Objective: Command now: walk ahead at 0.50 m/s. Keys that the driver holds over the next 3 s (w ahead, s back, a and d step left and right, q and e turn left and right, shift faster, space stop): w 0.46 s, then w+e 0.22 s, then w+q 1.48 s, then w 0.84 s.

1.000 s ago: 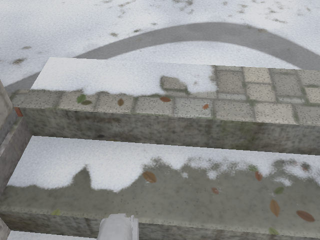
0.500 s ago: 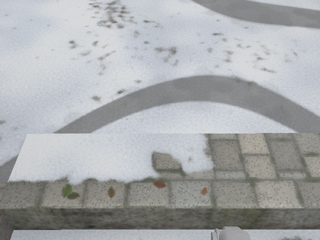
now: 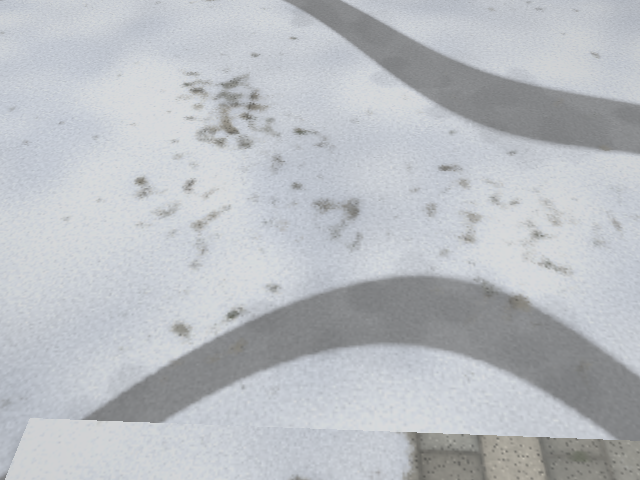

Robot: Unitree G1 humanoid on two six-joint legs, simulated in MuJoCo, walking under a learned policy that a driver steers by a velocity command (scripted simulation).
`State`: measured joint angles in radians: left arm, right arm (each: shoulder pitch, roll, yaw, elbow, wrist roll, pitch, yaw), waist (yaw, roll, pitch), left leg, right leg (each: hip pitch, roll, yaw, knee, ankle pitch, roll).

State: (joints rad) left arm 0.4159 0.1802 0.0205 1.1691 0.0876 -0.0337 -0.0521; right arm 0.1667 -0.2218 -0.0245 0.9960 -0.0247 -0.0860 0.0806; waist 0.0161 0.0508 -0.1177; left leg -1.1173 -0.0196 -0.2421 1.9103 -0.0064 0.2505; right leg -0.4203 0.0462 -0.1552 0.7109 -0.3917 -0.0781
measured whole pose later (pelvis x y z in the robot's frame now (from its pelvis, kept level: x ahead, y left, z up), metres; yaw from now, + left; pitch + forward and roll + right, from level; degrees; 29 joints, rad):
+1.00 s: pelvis +0.57 -0.01 +0.17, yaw +0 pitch +4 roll +0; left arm -0.11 0.15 0.06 0.84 0.05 -0.09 -0.02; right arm 0.47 -0.10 -0.03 1.09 -0.04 -0.12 0.05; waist -0.07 0.00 -0.04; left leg -0.07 0.04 0.00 0.73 -0.44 0.01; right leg -0.48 -0.04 -0.09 0.59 -0.18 -0.05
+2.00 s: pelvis +1.06 +0.12 +0.17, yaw +35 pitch +4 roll +0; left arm -0.04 0.23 0.06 0.73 0.00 -0.14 -0.01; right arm 0.37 -0.25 -0.11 0.77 0.02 -0.05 -0.02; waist -0.08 -0.02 -0.03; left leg -0.15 -0.11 -0.22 0.57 -0.46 0.07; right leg -0.48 0.02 0.04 0.47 -0.07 -0.02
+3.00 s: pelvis +1.44 +0.46 +0.17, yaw +46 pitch +4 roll +1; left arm 0.04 0.26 0.04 0.73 0.00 -0.09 -0.04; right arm 0.36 -0.29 -0.08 0.81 0.01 -0.05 -0.01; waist -0.06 0.00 -0.01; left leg -0.12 0.02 0.00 0.66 -0.49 0.00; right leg -0.52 -0.02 -0.04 0.59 -0.13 -0.05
